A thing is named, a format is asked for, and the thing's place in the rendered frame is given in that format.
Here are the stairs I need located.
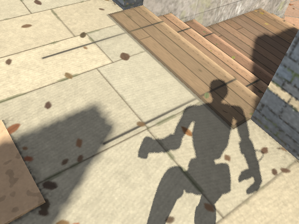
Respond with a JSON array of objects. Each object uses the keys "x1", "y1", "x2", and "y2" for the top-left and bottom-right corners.
[
  {"x1": 158, "y1": 13, "x2": 273, "y2": 99},
  {"x1": 271, "y1": 13, "x2": 299, "y2": 30}
]

